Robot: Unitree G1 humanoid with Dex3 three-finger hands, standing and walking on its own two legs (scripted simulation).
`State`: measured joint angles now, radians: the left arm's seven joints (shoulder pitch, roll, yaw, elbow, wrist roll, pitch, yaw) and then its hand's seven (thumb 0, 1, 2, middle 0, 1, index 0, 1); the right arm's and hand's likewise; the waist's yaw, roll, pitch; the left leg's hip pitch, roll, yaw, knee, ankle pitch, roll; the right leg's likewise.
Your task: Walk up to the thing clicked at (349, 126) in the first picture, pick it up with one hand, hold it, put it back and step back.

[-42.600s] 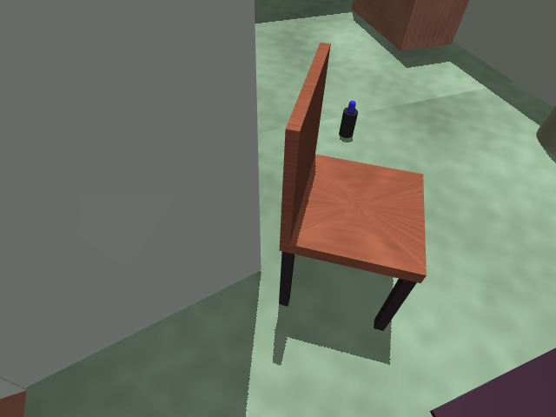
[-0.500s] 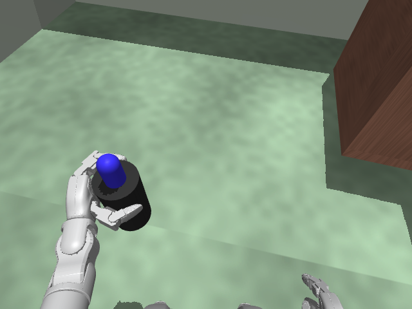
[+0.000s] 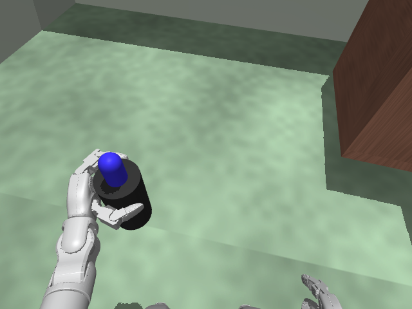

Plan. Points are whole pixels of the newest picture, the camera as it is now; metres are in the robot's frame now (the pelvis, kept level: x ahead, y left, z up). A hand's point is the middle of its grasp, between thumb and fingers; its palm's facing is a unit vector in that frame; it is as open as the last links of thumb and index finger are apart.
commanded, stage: crouch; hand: left
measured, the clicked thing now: (122, 189) +0.33 +0.16 +0.04
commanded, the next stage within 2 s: lower in 1.82 s
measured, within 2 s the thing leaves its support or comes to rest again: neither
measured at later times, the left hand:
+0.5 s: hand (124, 212) +0.33 +0.19 -0.08, palm faces +0.20 -0.98 -0.01, open 11.3 cm
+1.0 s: hand (135, 237) +0.36 +0.21 -0.33, palm faces +0.22 -0.97 -0.03, open 11.3 cm
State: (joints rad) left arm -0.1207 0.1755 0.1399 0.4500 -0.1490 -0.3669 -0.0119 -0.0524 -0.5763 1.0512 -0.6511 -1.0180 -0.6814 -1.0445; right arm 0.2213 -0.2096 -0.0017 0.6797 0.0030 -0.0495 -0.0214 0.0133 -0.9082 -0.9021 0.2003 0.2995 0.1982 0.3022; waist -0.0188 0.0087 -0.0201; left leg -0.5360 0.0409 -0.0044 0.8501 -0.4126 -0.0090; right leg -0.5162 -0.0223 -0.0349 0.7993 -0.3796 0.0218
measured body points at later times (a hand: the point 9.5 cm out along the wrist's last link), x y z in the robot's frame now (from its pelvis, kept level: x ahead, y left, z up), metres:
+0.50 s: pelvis -0.02 +0.00 -0.07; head +0.09 +0.02 +0.37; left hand +0.32 +0.24 -0.08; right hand +0.10 -0.26 -0.18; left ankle +0.01 +0.12 -0.70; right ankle +0.02 -0.14 -0.70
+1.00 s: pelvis -0.07 -0.01 -0.28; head +0.13 +0.03 +0.13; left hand +0.34 +0.26 -0.32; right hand +0.05 -0.27 -0.41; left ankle +0.01 +0.12 -0.70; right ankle +0.01 -0.14 -0.70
